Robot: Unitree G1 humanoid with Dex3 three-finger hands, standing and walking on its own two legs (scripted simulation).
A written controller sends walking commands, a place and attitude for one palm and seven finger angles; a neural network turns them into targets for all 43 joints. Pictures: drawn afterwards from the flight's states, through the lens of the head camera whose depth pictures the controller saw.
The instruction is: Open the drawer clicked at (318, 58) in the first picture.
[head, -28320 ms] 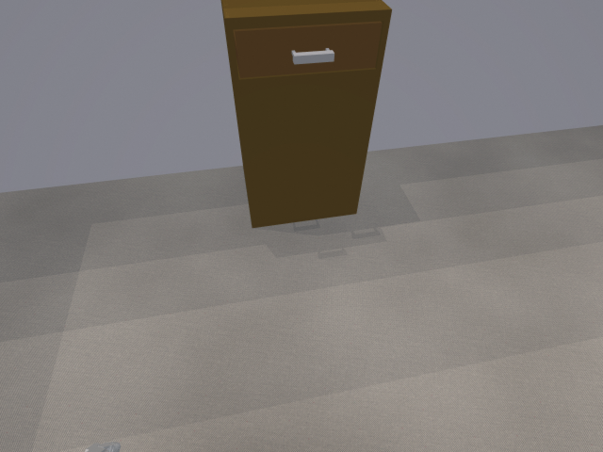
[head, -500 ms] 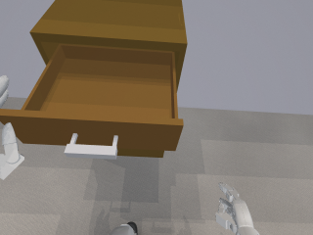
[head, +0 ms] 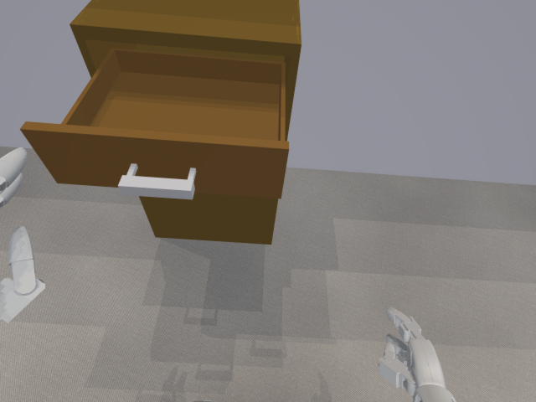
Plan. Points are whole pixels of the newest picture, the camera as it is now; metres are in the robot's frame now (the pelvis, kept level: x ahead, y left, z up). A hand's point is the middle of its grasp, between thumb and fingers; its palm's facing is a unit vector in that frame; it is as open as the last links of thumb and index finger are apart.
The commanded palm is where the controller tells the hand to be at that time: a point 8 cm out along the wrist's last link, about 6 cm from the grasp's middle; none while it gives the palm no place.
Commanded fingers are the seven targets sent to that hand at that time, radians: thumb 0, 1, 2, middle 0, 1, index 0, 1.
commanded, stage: stop stepping back and stand still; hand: left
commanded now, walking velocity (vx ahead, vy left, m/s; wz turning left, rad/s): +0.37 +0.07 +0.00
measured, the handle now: (160, 178) +0.47 +0.22 +0.02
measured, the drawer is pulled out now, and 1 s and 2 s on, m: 0.30 0.30 0.30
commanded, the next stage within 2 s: let the arm hang, fingers relaxed in 0.72 s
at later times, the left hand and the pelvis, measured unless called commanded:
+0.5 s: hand out of the picture +0.09 +0.23 +0.19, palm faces +0.44 -0.76 -0.48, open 7.4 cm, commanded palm +0.02 +0.27 +0.21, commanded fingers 0.00 0.90 0.90 -0.20 -0.30 -0.20 -0.30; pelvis -0.09 -0.02 -0.01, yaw +4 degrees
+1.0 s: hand out of the picture +0.06 +0.22 -0.07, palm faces +0.19 -0.92 -0.34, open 7.4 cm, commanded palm none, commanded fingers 0.00 0.90 0.90 -0.20 -0.30 -0.20 -0.30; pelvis -0.10 -0.01 -0.01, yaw +7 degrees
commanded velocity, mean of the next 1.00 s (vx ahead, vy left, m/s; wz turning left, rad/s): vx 0.12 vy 0.03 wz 0.00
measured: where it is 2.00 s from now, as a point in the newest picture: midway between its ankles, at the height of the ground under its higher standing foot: outside the picture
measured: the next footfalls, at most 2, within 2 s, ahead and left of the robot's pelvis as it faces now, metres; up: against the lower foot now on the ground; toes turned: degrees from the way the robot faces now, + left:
left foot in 0.26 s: -0.03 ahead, +0.11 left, +0.00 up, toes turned +7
right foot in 0.44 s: -0.02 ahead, -0.10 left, +0.00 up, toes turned +2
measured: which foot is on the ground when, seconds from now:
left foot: down 0.00-0.06, up 0.08-0.24, down 0.26-1.00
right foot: down 0.00-0.28, up 0.30-0.42, down 0.44-1.00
